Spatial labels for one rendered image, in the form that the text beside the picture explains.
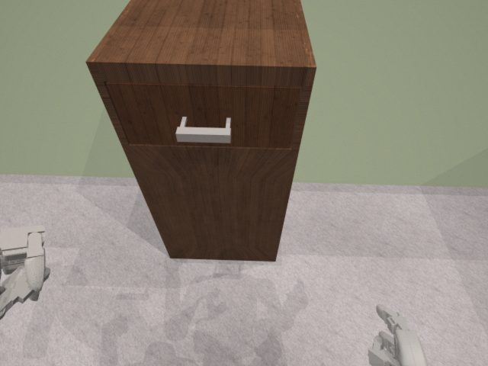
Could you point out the right robot hand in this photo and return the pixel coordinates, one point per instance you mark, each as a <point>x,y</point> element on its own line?
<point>404,349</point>

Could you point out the handle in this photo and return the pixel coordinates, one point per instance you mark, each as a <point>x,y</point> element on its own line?
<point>203,134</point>

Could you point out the drawer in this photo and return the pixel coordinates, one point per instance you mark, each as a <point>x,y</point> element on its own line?
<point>261,115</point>

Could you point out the left robot hand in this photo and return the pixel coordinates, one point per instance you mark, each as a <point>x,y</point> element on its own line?
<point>23,259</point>

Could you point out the cabinet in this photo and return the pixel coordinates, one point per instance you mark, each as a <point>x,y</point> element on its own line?
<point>211,202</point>

